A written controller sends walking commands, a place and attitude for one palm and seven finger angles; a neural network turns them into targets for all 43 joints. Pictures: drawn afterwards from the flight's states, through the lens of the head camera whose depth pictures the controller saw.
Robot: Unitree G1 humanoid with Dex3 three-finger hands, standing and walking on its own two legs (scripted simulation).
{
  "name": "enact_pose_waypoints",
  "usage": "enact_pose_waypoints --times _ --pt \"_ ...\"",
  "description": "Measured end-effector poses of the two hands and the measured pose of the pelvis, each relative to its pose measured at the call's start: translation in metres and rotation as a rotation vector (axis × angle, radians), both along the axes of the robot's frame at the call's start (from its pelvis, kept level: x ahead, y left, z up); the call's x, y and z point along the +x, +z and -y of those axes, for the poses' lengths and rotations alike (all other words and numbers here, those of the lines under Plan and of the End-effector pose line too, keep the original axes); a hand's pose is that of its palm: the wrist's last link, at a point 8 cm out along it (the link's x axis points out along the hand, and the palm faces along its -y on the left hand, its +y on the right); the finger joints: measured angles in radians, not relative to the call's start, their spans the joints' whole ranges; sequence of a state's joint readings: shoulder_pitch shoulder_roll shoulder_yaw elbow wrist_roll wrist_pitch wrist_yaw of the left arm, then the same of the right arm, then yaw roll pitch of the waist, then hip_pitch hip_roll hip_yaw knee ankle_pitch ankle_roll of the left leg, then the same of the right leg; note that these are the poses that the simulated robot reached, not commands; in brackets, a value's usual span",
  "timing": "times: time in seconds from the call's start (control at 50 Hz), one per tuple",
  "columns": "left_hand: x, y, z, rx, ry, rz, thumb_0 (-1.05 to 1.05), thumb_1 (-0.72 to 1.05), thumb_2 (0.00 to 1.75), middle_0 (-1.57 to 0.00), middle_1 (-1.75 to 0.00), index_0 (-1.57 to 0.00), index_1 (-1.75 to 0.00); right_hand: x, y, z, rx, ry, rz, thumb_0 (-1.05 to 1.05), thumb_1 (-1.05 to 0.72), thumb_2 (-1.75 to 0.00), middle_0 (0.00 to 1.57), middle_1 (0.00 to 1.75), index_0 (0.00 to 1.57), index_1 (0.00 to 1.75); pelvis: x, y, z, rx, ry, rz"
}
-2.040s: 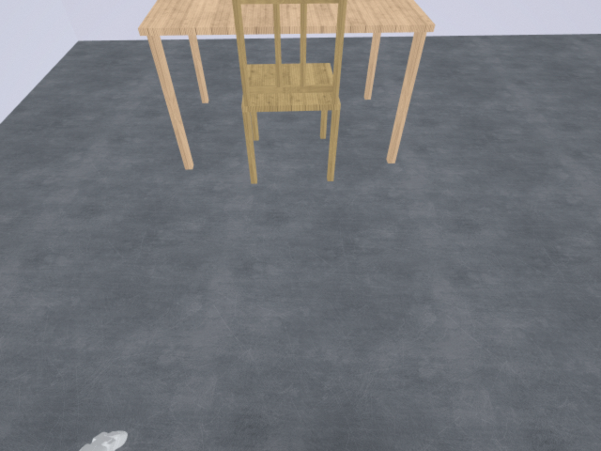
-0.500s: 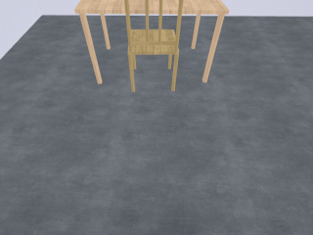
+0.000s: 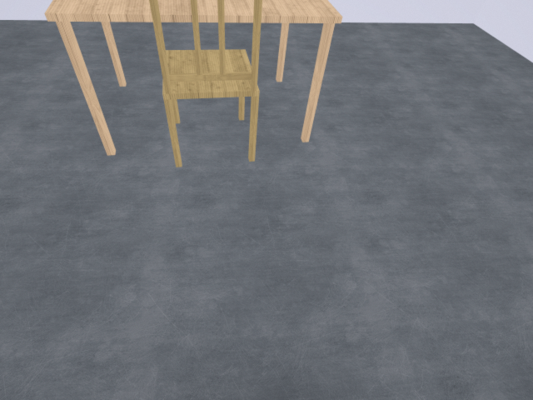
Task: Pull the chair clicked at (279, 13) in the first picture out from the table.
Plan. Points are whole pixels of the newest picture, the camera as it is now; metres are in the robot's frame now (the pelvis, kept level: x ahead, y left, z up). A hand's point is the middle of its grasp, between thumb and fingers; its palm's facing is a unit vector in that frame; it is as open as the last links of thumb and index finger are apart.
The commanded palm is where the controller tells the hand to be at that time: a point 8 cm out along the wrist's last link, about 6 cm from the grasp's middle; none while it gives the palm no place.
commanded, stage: walk to a spot facing it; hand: left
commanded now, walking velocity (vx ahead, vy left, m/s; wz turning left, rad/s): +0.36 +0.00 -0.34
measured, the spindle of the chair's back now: (196, 36) +1.37 +0.31 -0.08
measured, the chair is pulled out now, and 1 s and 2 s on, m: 0.00 0.00 0.00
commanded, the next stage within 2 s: turn to face it in 1.34 s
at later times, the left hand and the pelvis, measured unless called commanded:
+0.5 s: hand (196, 325) +0.28 +0.14 -0.17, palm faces -0.14 -0.97 -0.18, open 7.4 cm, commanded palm none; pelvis +0.22 -0.03 +0.01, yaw -8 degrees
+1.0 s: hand (197, 227) +0.51 +0.17 -0.16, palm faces -0.19 -0.97 -0.17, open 7.4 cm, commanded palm none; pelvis +0.45 -0.01 +0.02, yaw -15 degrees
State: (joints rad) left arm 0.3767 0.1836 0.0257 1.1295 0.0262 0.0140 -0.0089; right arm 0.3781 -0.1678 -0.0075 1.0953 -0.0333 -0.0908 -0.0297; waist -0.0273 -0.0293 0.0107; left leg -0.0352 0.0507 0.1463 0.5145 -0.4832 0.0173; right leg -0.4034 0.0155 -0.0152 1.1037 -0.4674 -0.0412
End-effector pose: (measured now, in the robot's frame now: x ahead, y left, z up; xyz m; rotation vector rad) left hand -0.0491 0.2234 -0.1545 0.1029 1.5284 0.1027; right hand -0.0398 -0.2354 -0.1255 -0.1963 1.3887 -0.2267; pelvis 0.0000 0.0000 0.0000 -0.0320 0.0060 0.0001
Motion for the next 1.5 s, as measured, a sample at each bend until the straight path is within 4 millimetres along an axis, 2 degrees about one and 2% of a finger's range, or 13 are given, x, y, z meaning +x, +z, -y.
enact_pose_waypoints --times 0.16,0.22,0.28,0.36,0.48,0.6,0.76,0.84,1.0,1.12,1.24,1.32,1.5 --pt "0.191 0.003 0.0 0.008 -0.114 0.26 0.01 0.91 0.9 -0.19 -0.3 -0.2 -0.3 -0.044 0.007 -0.037 0.083 -0.142 -0.297 0.01 -0.91 -0.9 0.2 0.3 0.2 0.3 0.064 -0.004 0.006 -0.005 -0.054 0.01" --pt "0.26 0.002 0.012 0.02 -0.164 0.357 0.01 0.91 0.9 -0.19 -0.3 -0.2 -0.3 -0.036 0.001 -0.039 0.112 -0.197 -0.368 0.01 -0.91 -0.9 0.2 0.3 0.2 0.3 0.097 -0.013 0.015 0.002 -0.088 0.024" --pt "0.304 -0.002 0.021 0.042 -0.18 0.415 0.01 0.91 0.9 -0.19 -0.3 -0.2 -0.3 -0.003 -0.014 -0.027 0.122 -0.233 -0.364 0.01 -0.91 -0.9 0.2 0.3 0.2 0.3 0.132 -0.024 0.026 0.019 -0.114 0.037" --pt "0.323 0.004 0.028 0.049 -0.184 0.372 0.0 0.91 0.9 -0.19 -0.3 -0.2 -0.3 0.088 -0.021 -0.003 0.097 -0.22 -0.175 0.01 -0.91 -0.9 0.2 0.3 0.2 0.3 0.162 -0.014 0.034 0.008 -0.125 0.057" --pt "0.332 0.017 0.037 0.035 -0.19 0.269 0.01 0.91 0.9 -0.19 -0.3 -0.2 -0.3 0.237 -0.007 0.023 0.058 -0.156 0.126 0.01 -0.93 -0.9 0.2 0.3 0.2 0.3 0.211 0.005 0.035 0.011 -0.143 0.038" --pt "0.346 0.018 0.036 0.001 -0.132 0.21 0.01 0.91 0.9 -0.2 -0.3 -0.2 -0.3 0.335 0.008 0.03 0.045 -0.089 0.215 0.01 -0.94 -0.9 0.19 0.3 0.2 0.3 0.268 0.012 0.027 0.006 -0.145 0.014" --pt "0.368 0.0 0.01 -0.013 -0.069 0.043 0.01 0.91 0.9 -0.2 -0.3 -0.2 -0.3 0.447 0.004 0.003 0.032 -0.023 0.265 0.01 -0.92 -0.9 0.19 0.3 0.2 0.3 0.351 -0.002 0.004 0.007 -0.168 0.008" --pt "0.411 0.007 -0.004 0.004 -0.134 0.005 0.01 0.91 0.9 -0.2 -0.3 -0.2 -0.3 0.459 0.008 -0.008 0.027 -0.116 0.288 0.0 -0.92 -0.9 0.2 0.3 0.2 0.3 0.385 0.004 -0.002 0.018 -0.212 0.029" --pt "0.564 0.023 0.003 0.024 -0.224 0.195 0.01 0.91 0.9 -0.19 -0.3 -0.2 -0.3 0.426 0.012 -0.002 0.011 -0.247 0.09 -0.01 -0.95 -0.9 0.2 0.3 0.2 0.3 0.447 0.017 0.008 0.031 -0.266 0.025" --pt "0.674 0.029 0.051 0.01 -0.333 0.291 0.01 0.92 0.9 -0.19 -0.3 -0.19 -0.3 0.405 0.0 -0.013 0.095 -0.362 -0.069 0.0 -0.93 -0.9 0.19 0.3 0.2 0.3 0.495 0.013 0.034 0.043 -0.313 0.022" --pt "0.774 0.02 0.121 0.013 -0.455 0.386 0.01 0.91 0.9 -0.19 -0.3 -0.2 -0.3 0.41 -0.024 -0.006 0.192 -0.471 -0.196 0.01 -0.91 -0.9 0.2 0.3 0.2 0.3 0.548 -0.011 0.084 0.054 -0.358 0.022" --pt "0.801 0.02 0.151 0.013 -0.45 0.413 0.01 0.91 0.9 -0.19 -0.3 -0.2 -0.3 0.45 -0.03 0.028 0.196 -0.48 -0.176 0.01 -0.91 -0.9 0.2 0.3 0.2 0.3 0.572 -0.011 0.109 0.04 -0.377 0.034" --pt "0.811 0.038 0.16 0.053 -0.396 0.321 0.0 0.94 0.89 -0.2 -0.3 -0.2 -0.3 0.612 -0.008 0.125 0.074 -0.375 0.129 0.01 -0.92 -0.9 0.19 0.3 0.2 0.3 0.632 0.014 0.14 0.028 -0.363 0.019"
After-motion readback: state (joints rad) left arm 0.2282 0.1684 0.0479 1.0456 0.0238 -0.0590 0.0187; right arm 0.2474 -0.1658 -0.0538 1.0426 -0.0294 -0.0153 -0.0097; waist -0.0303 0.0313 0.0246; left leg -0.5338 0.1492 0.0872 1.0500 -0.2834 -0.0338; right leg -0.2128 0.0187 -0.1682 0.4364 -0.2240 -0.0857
